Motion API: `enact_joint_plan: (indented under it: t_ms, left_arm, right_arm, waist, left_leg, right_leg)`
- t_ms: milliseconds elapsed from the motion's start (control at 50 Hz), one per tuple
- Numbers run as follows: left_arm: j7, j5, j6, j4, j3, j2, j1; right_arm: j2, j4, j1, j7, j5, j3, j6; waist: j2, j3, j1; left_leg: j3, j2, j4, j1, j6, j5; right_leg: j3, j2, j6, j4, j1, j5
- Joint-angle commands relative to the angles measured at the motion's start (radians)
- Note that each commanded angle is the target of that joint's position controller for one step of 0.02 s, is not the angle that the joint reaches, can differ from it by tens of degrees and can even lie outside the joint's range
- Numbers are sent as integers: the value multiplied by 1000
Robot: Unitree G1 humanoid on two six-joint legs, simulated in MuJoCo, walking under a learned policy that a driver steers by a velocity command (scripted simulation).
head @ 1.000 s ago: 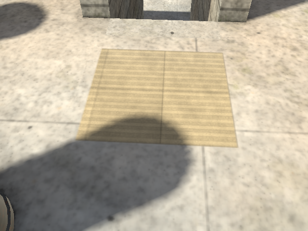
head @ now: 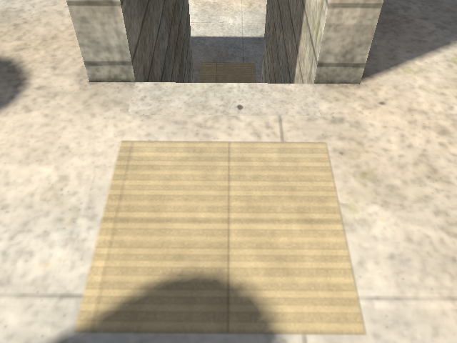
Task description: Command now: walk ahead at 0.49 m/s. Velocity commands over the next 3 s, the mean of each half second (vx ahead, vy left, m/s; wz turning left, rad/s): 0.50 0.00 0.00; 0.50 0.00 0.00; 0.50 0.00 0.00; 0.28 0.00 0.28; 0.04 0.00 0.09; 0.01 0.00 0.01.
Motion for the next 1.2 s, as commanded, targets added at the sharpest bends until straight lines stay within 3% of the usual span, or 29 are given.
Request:
enact_joint_plan:
  t_ms: [20, 100, 200, 240, 280, 300, 320, 340, 360, 380, 400, 420, 460, 520, 640, 740, 800, 820, 840, 860, 880, 900, 920, 940, 960, 1000, 1040, 1120, 1200]
  left_arm:
    - [7, 13, 3, -42, 14, 47, 35]
    - [-6, 3, -9, -85, 7, 29, -128]
    - [-36, -10, -18, -134, 3, 43, -250]
    - [-46, -10, -27, -140, 10, 65, -226]
    - [-45, -7, -33, -90, 41, 119, -43]
    - [-37, -1, -35, -39, 69, 192, 161]
    - [-35, 15, -27, -12, 98, 308, 295]
    - [-39, 12, -26, -8, 75, 229, 310]
    - [-39, 7, -28, -24, 54, 167, 216]
    - [-39, 5, -25, -48, 41, 129, 116]
    - [-44, 8, -24, -59, 30, 97, 48]
    - [-48, 14, -26, -59, 22, 74, 18]
    - [-53, 17, -31, -36, 23, 72, 35]
    - [-40, 18, -32, -3, 33, 110, 92]
    - [-15, 6, -16, 36, 34, 128, 178]
    - [-7, -3, 2, 82, 41, 136, 247]
    - [-1, -6, 16, 86, 51, 154, 224]
    - [-1, -5, 20, 81, 53, 164, 202]
    - [-1, -1, 26, 76, 49, 153, 182]
    - [-2, 9, 26, 58, 35, 126, 177]
    - [-15, 13, 7, 48, 0, 10, 295]
    - [-21, 0, -22, 64, 1, 27, 286]
    - [-25, -29, -38, 35, 25, 118, 190]
    - [-21, -34, -43, 13, 28, 131, 115]
    - [-12, -21, -37, 6, 34, 123, 77]
    - [-3, -7, -7, 16, 39, 82, 117]
    - [0, -3, 12, 17, 38, 55, 128]
    - [1, 9, 14, -35, 45, 63, -19]
    - [-14, 3, 5, -71, 34, 38, -155]
  right_arm:
    - [-132, -55, -41, -20, 1, -21, -18]
    - [-160, -38, 41, -35, 17, -26, -5]
    - [-170, -4, 114, -38, 27, -32, 17]
    - [-182, -3, 105, -40, 27, -38, 27]
    - [-177, -13, 66, -40, 22, -34, 38]
    - [-138, -34, 57, -40, 8, -17, 38]
    - [-22, -52, 159, -30, 4, 18, 16]
    - [-58, -36, 160, -25, 20, 13, -12]
    - [-155, -62, 68, -21, 47, -13, -26]
    - [-163, -80, 1, -25, 49, -15, -28]
    - [-149, -85, -33, -31, 35, -19, -22]
    - [-135, -83, -25, -36, 25, -25, -7]
    - [-89, -72, 11, -38, 21, -22, 19]
    - [-90, -102, -61, -43, 13, -29, 30]
    - [-64, -167, -283, -29, 16, -22, 20]
    - [-70, -216, -405, -4, 26, -16, 9]
    - [-96, -222, -375, 10, 27, -25, -1]
    - [-119, -206, -311, 9, 26, -37, -4]
    - [-154, -162, -170, 4, 24, -59, -4]
    - [-216, -111, 21, -5, 18, -84, -2]
    - [-317, -85, 155, -11, 0, -109, 4]
    - [-250, -83, 152, -8, 8, -85, 7]
    - [-195, -95, 63, -9, 18, -68, 4]
    - [-158, -119, -32, -10, 18, -56, 4]
    - [-125, -128, -100, -5, 10, -45, 3]
    - [-89, -120, -134, 2, -4, -35, -3]
    - [-112, -97, -100, -2, -1, -40, -9]
    - [-147, -66, -27, -28, 2, -47, -3]
    - [-156, -45, 32, -40, 12, -45, 6]
  waist:
    - [75, 54, 47]
    - [76, 53, -12]
    - [91, 81, -49]
    - [105, 67, -22]
    - [107, -35, 81]
    - [53, -181, 158]
    - [-198, -327, 143]
    - [-221, -392, 149]
    - [-150, -239, 130]
    - [-77, -154, 99]
    - [-21, -87, 71]
    - [-32, -55, 38]
    - [-42, -34, 11]
    - [-16, 4, 12]
    - [-20, 50, 72]
    - [-21, 97, 100]
    - [-38, 67, 62]
    - [-54, 23, 23]
    - [-48, -57, -49]
    - [0, -190, -120]
    - [239, -347, -90]
    - [282, -414, -92]
    - [225, -256, -80]
    - [149, -155, -50]
    - [89, -80, -17]
    - [125, -43, 41]
    - [118, -19, 55]
    - [88, 22, 28]
    - [94, 47, -14]
  left_leg:
    - [-207, 279, -206, -107, 171, 71]
    - [-160, 264, -189, -17, 127, 85]
    - [-179, 327, -117, 146, 113, 59]
    - [-193, 351, -62, 190, 97, 111]
    - [-143, 297, 153, 172, 60, 392]
    - [-86, 236, 425, 29, 25, 359]
    - [-12, 66, 836, -398, -56, -23]
    - [-167, 45, 1001, -544, -46, -420]
    - [-185, 109, 1060, -630, -23, -362]
    - [-156, 167, 1029, -610, -17, -262]
    - [-139, 201, 963, -570, -22, -191]
    - [-142, 230, 902, -508, -26, -142]
    - [-125, 235, 857, -445, -40, -96]
    - [-121, 241, 743, -530, -62, 8]
    - [-81, 204, 395, -526, -72, 240]
    - [-80, 184, 269, -557, -46, 182]
    - [-57, 154, 228, -457, -10, 76]
    - [-28, 121, 221, -344, 6, 53]
    - [1, 84, 207, -152, 30, 60]
    - [-97, 171, 242, 154, 79, 86]
    - [-554, 435, 185, 563, 242, -55]
    - [-818, 494, 26, 601, 270, -133]
    - [-680, 459, 11, 473, 210, -163]
    - [-533, 423, -10, 308, 172, -108]
    - [-429, 382, -48, 153, 151, -35]
    - [-315, 322, -112, -2, 128, 24]
    - [-255, 309, -150, -47, 146, 91]
    - [-199, 305, -174, 12, 141, 178]
    - [-138, 278, -182, 51, 108, 157]
  right_leg:
    - [1, -42, 28, -141, -20, 161]
    - [-37, 3, 36, -432, 11, 307]
    - [-43, 32, 17, -583, 9, 217]
    - [-52, 49, -11, -624, 66, 136]
    - [-100, 108, -53, -667, 323, 100]
    - [-2, 20, -109, -639, 619, 125]
    - [432, -232, -266, -697, 1028, 18]
    - [689, -284, -303, -835, 1072, -67]
    - [549, -251, -244, -843, 948, -71]
    - [399, -211, -209, -861, 800, 3]
    - [299, -166, -192, -900, 666, 72]
    - [223, -125, -172, -936, 578, 114]
    - [146, -91, -177, -980, 500, 194]
    - [85, -89, -190, -1006, 516, 313]
    - [6, -63, -155, -1035, 566, 260]
    - [13, -121, -149, -985, 717, 257]
    - [11, -143, -127, -903, 768, 409]
    - [-2, -131, -115, -830, 762, 571]
    - [-38, -85, -92, -669, 725, 704]
    - [-76, -30, -59, -410, 553, 586]
    - [-107, 142, 18, 9, 131, 117]
    - [49, 183, 11, 177, -13, -361]
    - [66, 118, -10, 237, -105, -318]
    - [32, 58, -21, 200, -97, -219]
    - [12, 19, -18, 132, -51, -143]
    - [17, -22, -16, 42, 69, -68]
    - [3, -29, -2, -8, 74, -28]
    - [-3, -33, 30, -216, -54, 160]
    - [-39, 5, 31, -447, -23, 313]
Next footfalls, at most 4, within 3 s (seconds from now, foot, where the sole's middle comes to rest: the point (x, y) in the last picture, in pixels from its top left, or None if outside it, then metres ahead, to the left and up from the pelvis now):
0.30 right None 0.34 -0.17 -0.78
0.86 left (207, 301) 0.65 0.07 -0.78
1.42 right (273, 216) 0.97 -0.16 -0.78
1.94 left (198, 173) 1.17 0.11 -0.78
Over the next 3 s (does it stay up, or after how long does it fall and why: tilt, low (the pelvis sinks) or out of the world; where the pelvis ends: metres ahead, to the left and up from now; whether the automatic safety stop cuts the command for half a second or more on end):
stays up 1.13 -0.04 -0.01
